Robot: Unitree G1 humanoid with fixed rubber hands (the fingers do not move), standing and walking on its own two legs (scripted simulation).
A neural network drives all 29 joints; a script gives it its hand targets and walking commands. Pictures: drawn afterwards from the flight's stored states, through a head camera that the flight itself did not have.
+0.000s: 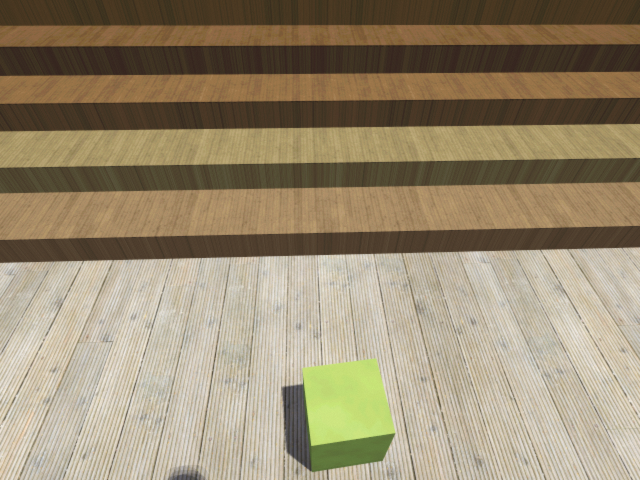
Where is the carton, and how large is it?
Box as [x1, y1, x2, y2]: [302, 358, 395, 471]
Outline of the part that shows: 375,358 302,368 304,406 312,471 382,460 395,432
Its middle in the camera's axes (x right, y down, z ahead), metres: +0.06 +0.49 +1.10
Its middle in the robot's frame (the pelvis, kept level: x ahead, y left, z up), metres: +0.45 -0.05 -0.66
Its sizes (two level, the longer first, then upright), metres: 0.210 0.200 0.250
